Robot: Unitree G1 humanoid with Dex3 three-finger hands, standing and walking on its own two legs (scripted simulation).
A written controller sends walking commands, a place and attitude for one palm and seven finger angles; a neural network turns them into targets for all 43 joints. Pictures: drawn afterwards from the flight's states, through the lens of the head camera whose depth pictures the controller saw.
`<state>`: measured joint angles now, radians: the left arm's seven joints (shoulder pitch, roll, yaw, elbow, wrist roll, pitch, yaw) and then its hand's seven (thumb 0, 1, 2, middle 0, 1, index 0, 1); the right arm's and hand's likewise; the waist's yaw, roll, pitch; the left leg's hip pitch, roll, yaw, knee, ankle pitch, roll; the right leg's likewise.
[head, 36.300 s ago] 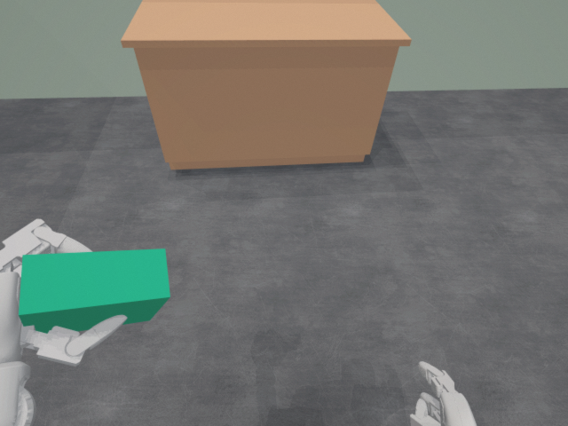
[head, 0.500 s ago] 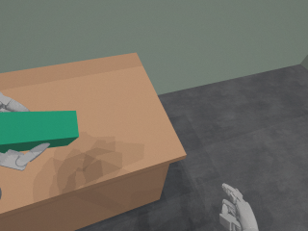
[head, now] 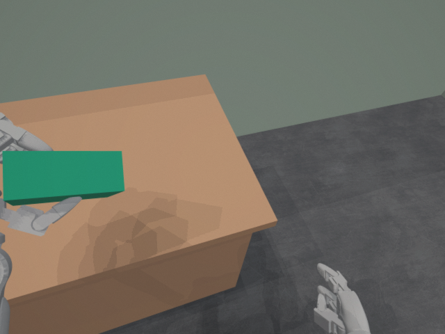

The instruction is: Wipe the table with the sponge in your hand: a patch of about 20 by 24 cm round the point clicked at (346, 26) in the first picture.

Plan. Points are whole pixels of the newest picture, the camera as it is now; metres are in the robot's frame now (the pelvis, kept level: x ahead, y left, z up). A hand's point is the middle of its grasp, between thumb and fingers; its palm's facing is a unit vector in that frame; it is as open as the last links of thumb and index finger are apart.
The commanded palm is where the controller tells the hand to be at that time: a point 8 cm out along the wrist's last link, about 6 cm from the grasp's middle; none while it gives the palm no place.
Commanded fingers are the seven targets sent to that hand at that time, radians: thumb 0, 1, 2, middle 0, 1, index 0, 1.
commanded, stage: come to a stop and stand still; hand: left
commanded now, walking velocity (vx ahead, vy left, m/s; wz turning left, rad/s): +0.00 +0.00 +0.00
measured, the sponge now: (82, 178) +0.27 +0.23 +0.16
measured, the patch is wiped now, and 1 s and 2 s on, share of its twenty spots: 0.00 0.00 0.00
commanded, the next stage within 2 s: look again from close up in 0.62 s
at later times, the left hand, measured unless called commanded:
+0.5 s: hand (71, 188) +0.26 +0.24 +0.16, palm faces +0.34 -0.87 -0.37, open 9.6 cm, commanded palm +0.19 +0.28 +0.18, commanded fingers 0.00 0.10 1.30 -1.20 -1.60 -1.20 -1.60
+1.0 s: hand (59, 202) +0.24 +0.25 +0.15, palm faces +0.37 -0.86 -0.36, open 9.6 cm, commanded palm +0.18 +0.29 +0.18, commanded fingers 0.00 0.10 1.30 -1.20 -1.60 -1.20 -1.60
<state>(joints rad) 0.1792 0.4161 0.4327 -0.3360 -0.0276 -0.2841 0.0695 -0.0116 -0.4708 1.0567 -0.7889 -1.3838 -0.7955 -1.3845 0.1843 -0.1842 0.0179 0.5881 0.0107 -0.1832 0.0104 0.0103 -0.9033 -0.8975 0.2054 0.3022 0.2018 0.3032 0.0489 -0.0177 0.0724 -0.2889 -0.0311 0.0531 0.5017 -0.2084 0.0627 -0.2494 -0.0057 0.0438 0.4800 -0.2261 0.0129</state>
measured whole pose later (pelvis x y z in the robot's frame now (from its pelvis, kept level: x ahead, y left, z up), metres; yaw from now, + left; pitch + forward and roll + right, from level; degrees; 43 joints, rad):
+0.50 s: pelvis +0.03 +0.00 +0.00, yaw +0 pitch +1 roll -2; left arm 0.41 0.37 0.35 -0.47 -0.04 -0.25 0.08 -0.01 -0.47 1.06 -0.79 -1.39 -0.80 -1.39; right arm 0.17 -0.20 0.00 0.58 0.01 -0.15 -0.03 0.01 -0.90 -0.90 0.20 0.30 0.20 0.30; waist 0.01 -0.04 0.05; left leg -0.24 -0.02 0.05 0.48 -0.24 0.06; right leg -0.18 0.00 0.04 0.39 -0.23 0.03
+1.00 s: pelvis +0.02 +0.00 +0.01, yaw +1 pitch +0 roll -2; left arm 0.42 0.36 0.35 -0.44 -0.04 -0.20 0.09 -0.01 -0.48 1.06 -0.79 -1.39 -0.80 -1.39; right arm 0.20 -0.19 0.02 0.58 0.01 -0.11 -0.04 0.01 -0.90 -0.90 0.21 0.30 0.20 0.30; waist 0.02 -0.02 0.05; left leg -0.23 -0.03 0.04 0.45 -0.22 0.07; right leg -0.16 0.00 0.03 0.36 -0.20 0.04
